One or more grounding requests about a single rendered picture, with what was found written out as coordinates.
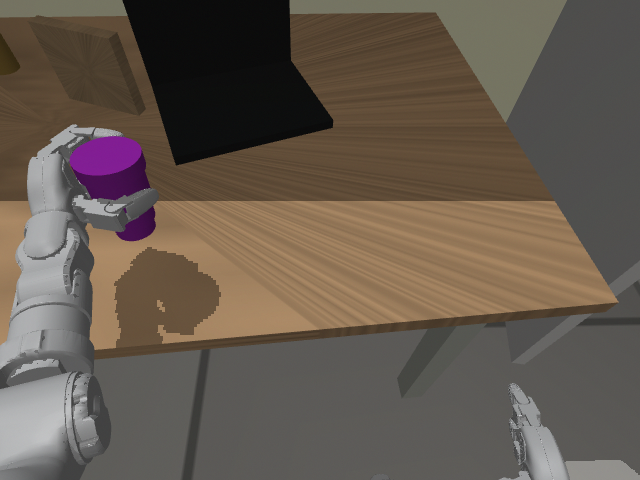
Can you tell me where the left robot arm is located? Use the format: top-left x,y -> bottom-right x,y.
0,211 -> 111,480

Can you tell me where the right robot hand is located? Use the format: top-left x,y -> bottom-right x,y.
498,383 -> 570,480

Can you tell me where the table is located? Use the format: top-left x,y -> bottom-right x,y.
0,12 -> 619,399

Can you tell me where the left robot hand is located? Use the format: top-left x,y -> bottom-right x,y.
27,124 -> 159,232

